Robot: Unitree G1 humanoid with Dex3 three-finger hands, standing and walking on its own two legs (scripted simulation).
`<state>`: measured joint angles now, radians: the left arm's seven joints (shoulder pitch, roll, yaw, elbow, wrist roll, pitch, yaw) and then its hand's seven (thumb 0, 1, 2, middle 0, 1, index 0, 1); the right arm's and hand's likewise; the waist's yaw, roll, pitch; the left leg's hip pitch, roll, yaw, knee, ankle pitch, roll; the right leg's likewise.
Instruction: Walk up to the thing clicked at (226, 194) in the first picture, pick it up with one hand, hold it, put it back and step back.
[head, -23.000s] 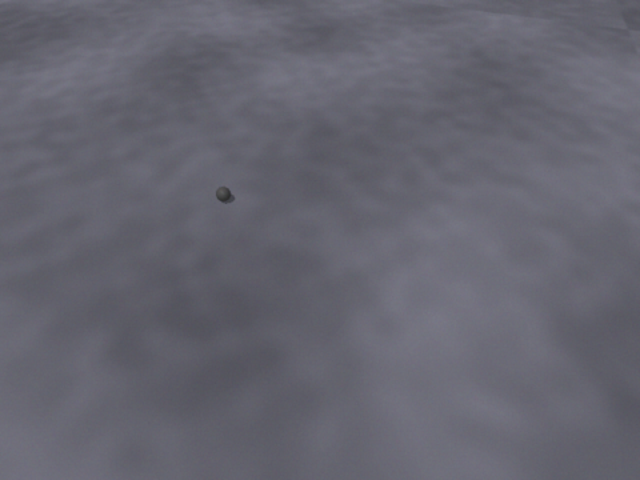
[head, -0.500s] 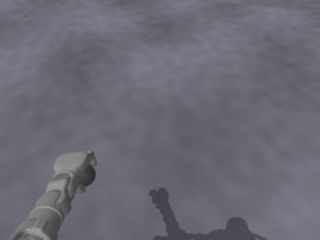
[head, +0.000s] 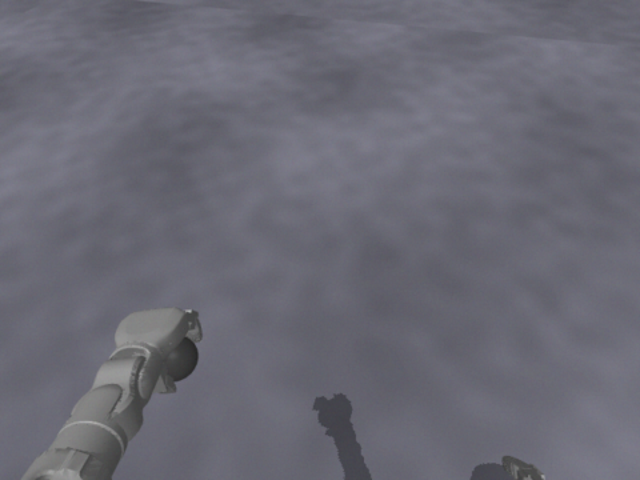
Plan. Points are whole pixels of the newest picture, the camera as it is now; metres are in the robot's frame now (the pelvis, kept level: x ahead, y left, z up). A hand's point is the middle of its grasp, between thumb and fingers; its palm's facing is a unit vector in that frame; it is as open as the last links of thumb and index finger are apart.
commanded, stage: hold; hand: left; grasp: from above
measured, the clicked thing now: (174, 358) +0.32 +0.22 -0.08
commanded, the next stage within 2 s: crouch in 1.40 s
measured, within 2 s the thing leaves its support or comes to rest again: neither
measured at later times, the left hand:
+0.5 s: hand (161, 372) +0.28 +0.22 -0.03, palm faces -0.45 -0.06 -0.89, open 9.2 cm
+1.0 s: hand (160, 373) +0.28 +0.21 -0.02, palm faces -0.46 -0.06 -0.89, open 9.3 cm
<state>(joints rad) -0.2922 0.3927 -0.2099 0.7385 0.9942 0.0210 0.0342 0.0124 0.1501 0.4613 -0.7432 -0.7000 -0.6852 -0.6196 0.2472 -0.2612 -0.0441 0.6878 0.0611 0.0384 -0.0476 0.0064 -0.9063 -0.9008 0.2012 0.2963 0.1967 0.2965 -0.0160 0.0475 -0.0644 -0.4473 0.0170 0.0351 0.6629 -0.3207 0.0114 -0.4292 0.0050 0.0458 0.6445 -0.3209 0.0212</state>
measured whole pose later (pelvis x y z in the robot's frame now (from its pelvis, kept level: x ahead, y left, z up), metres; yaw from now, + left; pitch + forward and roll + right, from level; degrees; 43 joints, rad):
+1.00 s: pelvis -0.01 -0.01 +0.01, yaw +0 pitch +1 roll +0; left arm -0.22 0.40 -0.22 0.60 0.97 0.02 -0.05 0.00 0.14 0.57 -0.67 -0.79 -0.62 -0.69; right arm 0.19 -0.26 -0.02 0.66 0.08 0.06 -0.07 0.01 -0.91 -0.91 0.20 0.30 0.20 0.30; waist 0.01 0.06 -0.01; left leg -0.28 0.01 0.04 0.49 -0.23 0.00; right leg -0.28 0.00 0.05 0.51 -0.25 0.01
